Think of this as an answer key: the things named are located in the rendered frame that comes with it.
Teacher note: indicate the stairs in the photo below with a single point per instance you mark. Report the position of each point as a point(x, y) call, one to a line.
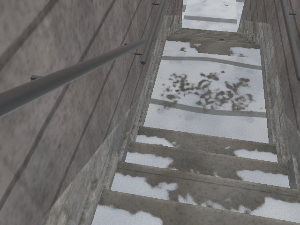
point(174, 177)
point(211, 35)

